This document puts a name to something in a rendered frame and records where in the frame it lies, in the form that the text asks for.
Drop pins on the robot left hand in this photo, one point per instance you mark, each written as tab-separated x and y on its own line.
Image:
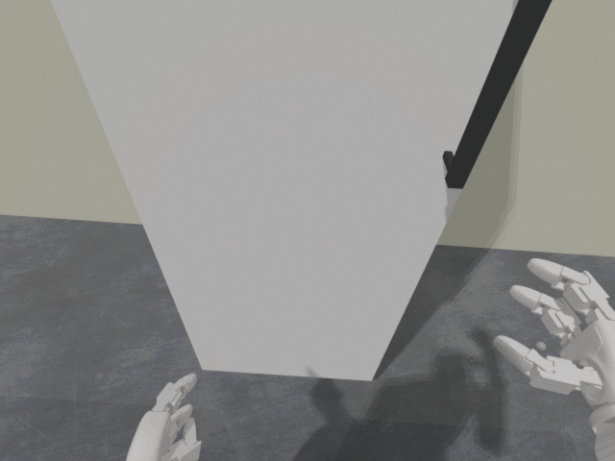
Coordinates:
157	429

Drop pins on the right robot forearm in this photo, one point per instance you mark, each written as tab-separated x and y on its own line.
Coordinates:
602	421

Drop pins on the fridge door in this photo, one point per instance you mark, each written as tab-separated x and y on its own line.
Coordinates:
285	158

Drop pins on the robot right hand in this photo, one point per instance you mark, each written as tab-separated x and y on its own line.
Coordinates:
595	345

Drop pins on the handle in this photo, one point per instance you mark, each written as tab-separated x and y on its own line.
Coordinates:
518	37

